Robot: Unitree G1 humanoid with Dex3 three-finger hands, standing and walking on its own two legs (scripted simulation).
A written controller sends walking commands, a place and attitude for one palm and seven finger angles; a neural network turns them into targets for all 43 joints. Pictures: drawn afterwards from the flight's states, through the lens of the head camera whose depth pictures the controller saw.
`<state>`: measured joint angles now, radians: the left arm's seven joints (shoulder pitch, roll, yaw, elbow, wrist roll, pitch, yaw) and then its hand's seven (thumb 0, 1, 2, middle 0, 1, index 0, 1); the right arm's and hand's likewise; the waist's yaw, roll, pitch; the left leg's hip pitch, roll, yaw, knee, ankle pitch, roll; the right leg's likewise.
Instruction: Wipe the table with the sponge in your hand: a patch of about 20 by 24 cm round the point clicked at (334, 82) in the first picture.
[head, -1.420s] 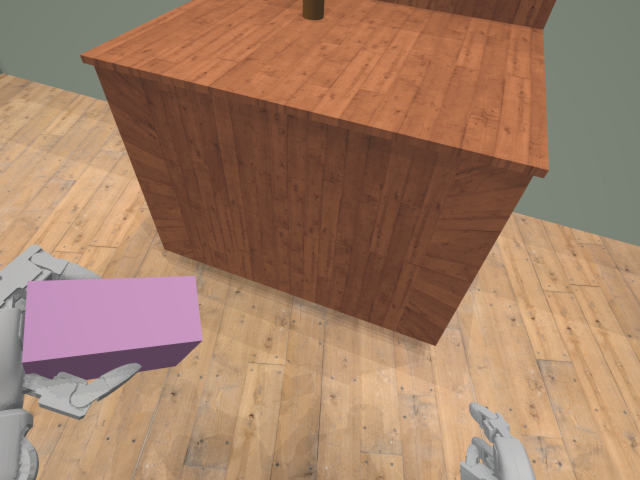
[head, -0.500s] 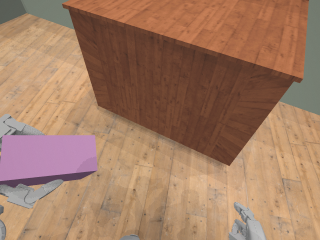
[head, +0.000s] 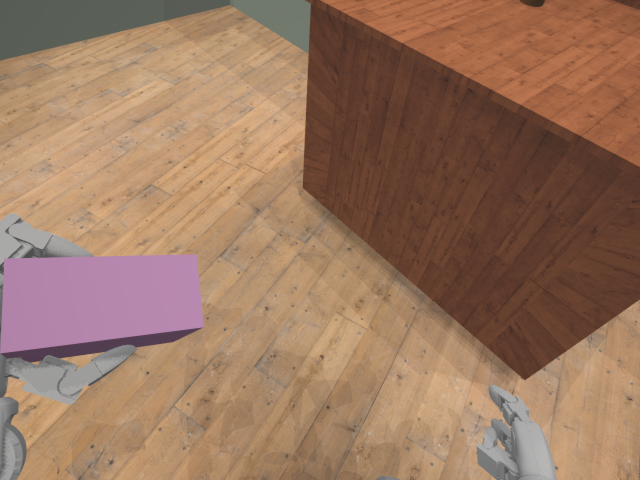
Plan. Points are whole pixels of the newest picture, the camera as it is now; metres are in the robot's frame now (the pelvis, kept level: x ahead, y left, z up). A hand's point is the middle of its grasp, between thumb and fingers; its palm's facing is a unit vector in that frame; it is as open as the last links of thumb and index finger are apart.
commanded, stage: walk around to get in front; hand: left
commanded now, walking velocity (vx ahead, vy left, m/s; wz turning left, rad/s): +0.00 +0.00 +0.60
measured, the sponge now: (135, 306) +0.24 +0.19 +0.15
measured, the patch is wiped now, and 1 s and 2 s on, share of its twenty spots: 0.00 0.00 0.00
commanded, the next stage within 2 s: none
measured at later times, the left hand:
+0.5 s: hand out of the picture +0.05 +0.23 +0.17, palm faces +0.58 -0.68 -0.45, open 10.6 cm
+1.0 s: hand out of the picture -0.12 +0.22 +0.19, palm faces +0.75 -0.44 -0.50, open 10.6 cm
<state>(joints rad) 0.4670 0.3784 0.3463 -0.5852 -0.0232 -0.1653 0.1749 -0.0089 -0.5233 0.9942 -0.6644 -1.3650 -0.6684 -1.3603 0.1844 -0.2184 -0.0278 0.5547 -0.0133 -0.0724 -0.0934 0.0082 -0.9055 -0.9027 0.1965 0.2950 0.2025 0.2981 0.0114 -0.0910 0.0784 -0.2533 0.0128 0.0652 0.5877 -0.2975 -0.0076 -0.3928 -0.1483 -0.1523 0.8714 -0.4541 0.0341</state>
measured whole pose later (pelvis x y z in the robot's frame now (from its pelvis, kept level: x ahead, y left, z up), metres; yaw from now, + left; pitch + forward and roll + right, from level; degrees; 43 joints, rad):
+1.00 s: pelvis -0.16 -0.09 +0.01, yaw +33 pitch -1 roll -1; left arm 0.52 0.41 0.38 -0.55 -0.04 -0.17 0.12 -0.01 -0.53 1.00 -0.67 -1.36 -0.67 -1.36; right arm 0.21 -0.13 0.03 0.59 0.00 -0.10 -0.02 0.01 -0.90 -0.90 0.20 0.30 0.21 0.30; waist 0.03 0.04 0.05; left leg -0.35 0.00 -0.13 0.56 -0.20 -0.03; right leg -0.27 0.01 -0.08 0.62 -0.44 0.08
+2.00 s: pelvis -0.12 -0.02 +0.01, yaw +61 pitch -3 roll +0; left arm 0.44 0.32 0.32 -0.41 0.00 -0.18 0.11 -0.01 -0.53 1.00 -0.67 -1.36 -0.67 -1.36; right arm 0.16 -0.25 -0.02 0.67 0.00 -0.03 -0.05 0.01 -0.90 -0.90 0.20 0.30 0.21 0.30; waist 0.02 0.02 0.08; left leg -0.50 0.07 0.06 1.13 -0.37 0.00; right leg -0.27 -0.11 -0.20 0.57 -0.24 -0.02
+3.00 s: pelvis +0.04 +0.21 +0.02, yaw +65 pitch +1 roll +2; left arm 0.53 0.42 0.39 -0.56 -0.03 -0.22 0.16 -0.01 -0.53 1.00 -0.67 -1.36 -0.68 -1.36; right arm 0.22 -0.27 -0.06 0.59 0.01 -0.03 -0.06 0.01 -0.91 -0.90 0.19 0.29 0.20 0.30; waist 0.00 -0.02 0.05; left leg -0.52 0.12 0.12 0.77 -0.24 -0.02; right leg -0.18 -0.06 -0.24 0.44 -0.28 -0.08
